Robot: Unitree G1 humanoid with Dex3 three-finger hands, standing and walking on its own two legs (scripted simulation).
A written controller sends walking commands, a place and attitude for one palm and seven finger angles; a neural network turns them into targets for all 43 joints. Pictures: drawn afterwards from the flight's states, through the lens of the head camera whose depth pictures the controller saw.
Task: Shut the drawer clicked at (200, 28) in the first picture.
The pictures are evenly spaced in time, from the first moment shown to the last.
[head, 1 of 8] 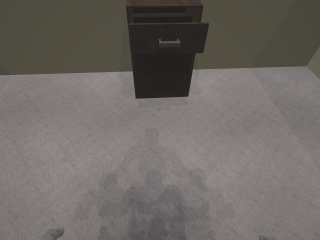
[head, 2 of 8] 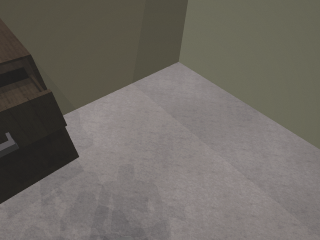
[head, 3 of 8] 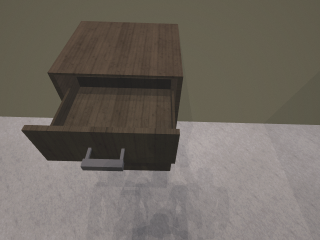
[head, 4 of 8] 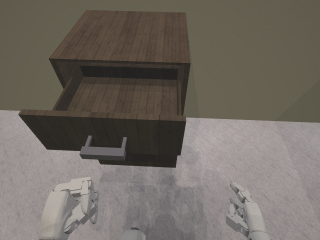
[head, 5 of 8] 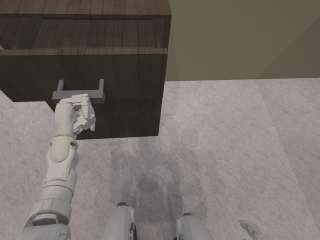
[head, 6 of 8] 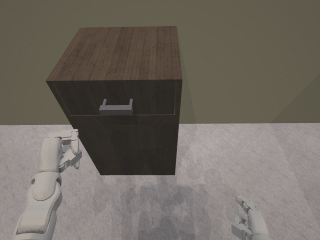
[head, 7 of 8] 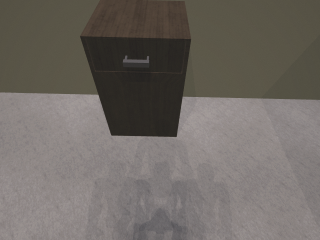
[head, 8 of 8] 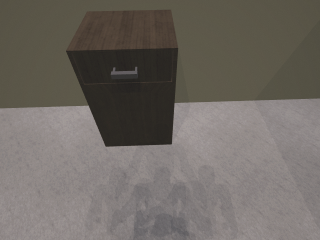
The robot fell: no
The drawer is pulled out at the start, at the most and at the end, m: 0.26 0.26 0.00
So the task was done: yes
